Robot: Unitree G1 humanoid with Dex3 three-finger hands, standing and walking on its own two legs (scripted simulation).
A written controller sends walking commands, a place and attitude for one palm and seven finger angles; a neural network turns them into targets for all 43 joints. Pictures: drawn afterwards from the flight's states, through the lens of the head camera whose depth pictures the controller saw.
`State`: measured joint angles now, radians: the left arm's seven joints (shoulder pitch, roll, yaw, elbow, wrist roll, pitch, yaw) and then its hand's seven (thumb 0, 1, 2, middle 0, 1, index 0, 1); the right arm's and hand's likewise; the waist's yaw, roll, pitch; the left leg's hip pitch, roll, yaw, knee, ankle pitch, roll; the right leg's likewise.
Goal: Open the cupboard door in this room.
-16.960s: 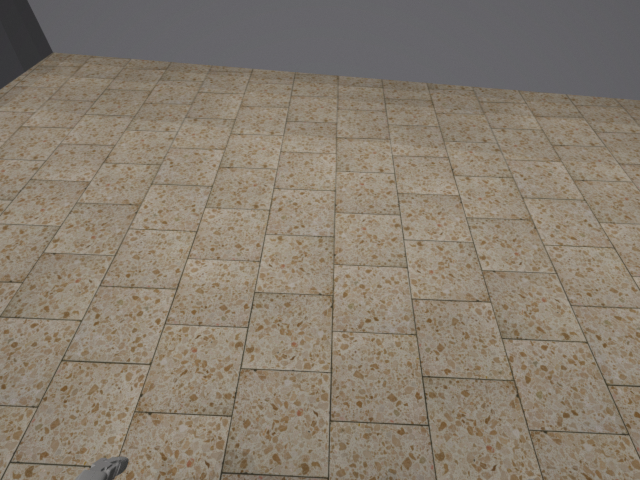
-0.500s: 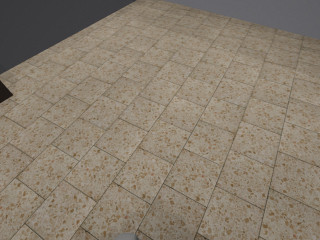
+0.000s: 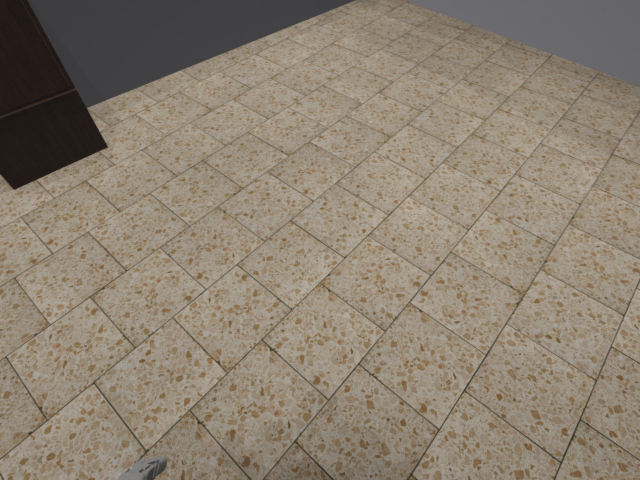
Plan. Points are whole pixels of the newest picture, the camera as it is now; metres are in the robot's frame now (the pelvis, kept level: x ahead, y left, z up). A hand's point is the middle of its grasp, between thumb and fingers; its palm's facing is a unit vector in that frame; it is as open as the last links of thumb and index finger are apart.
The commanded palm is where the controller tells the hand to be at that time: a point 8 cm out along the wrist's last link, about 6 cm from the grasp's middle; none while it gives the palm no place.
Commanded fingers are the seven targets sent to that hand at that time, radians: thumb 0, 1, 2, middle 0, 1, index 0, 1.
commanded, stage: turn or walk to find it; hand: left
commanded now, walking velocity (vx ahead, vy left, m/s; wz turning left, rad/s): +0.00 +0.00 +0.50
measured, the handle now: out of the picture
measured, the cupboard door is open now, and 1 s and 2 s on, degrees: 0 0 0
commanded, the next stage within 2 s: none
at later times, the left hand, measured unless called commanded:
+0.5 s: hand out of the picture -0.05 +0.21 -0.18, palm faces +0.31 -0.92 -0.24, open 7.4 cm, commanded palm none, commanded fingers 0.00 0.90 0.90 -0.20 -0.30 -0.20 -0.30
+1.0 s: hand out of the picture +0.02 +0.22 -0.14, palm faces +0.48 -0.83 -0.27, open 7.4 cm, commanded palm none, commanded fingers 0.00 0.90 0.90 -0.20 -0.30 -0.20 -0.30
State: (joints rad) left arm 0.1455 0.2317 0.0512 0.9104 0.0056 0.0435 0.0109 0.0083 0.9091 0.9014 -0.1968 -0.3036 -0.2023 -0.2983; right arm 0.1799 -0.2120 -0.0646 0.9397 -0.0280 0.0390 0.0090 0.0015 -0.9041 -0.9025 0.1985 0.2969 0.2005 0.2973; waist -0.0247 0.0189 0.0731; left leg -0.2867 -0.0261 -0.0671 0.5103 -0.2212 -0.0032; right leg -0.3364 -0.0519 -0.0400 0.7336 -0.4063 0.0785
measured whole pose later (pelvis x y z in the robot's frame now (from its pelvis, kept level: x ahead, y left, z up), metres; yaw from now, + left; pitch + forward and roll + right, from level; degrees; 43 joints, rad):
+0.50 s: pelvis -0.03 +0.00 -0.01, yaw +17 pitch +0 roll +0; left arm 0.24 0.23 0.05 0.94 0.02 0.03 0.01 0.01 0.90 0.90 -0.20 -0.30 -0.21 -0.30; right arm 0.15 -0.24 -0.07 0.96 -0.02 0.05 0.02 0.00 -0.91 -0.90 0.19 0.30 0.19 0.30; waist 0.01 -0.02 0.10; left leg -0.25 0.04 0.07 0.59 -0.31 -0.03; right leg -0.28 -0.19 -0.28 0.66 -0.34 0.03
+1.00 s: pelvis +0.02 -0.01 -0.01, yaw +30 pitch +0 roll +1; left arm 0.19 0.19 0.04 0.89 0.02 -0.04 -0.02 0.01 0.91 0.90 -0.20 -0.30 -0.20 -0.30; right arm 0.31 -0.23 -0.07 1.01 -0.03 0.04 0.02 0.00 -0.91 -0.90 0.20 0.30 0.20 0.30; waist -0.02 0.06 0.03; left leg -0.36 -0.02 -0.08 0.90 -0.47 0.01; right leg -0.25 -0.05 -0.14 0.60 -0.34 -0.02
